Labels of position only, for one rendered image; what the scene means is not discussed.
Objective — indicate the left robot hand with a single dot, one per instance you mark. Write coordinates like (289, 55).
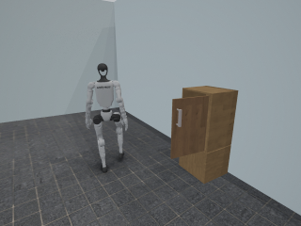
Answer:
(88, 122)

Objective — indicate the right robot forearm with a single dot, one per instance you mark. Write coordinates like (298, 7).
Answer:
(122, 109)

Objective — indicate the cupboard door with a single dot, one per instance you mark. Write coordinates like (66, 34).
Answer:
(190, 137)

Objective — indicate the right robot hand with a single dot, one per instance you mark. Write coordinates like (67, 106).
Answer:
(125, 121)

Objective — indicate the robot right shin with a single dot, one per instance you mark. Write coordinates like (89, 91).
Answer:
(120, 140)

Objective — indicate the left robot forearm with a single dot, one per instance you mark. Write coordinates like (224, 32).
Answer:
(88, 110)

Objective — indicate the handle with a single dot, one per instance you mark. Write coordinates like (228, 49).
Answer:
(179, 118)

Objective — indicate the robot left upper arm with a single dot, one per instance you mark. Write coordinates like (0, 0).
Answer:
(90, 90)

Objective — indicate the robot right upper arm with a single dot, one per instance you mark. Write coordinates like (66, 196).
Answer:
(117, 90)

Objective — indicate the robot right foot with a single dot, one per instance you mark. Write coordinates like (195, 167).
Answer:
(121, 154)

